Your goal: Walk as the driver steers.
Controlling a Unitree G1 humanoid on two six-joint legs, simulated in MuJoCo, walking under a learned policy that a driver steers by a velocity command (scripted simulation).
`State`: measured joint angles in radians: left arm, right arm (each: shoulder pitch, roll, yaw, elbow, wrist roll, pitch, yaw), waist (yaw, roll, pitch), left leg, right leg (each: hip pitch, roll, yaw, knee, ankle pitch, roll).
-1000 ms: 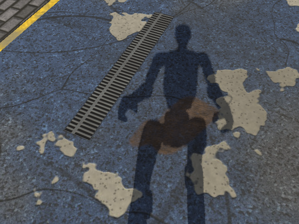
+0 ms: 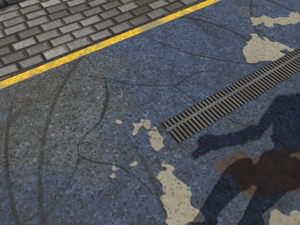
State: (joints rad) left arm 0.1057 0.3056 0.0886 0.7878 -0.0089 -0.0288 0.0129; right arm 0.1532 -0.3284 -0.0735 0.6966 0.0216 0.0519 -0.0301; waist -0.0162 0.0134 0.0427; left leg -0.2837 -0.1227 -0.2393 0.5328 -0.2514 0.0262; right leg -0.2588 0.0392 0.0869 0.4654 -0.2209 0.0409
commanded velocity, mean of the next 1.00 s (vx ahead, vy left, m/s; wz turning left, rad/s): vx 0.05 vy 0.00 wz -0.32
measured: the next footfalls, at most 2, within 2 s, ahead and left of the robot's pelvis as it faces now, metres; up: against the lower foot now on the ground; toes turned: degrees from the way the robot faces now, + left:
left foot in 0.30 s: +0.02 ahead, +0.13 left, +0.00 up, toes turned -7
right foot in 0.66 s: +0.01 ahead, -0.14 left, +0.00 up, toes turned -15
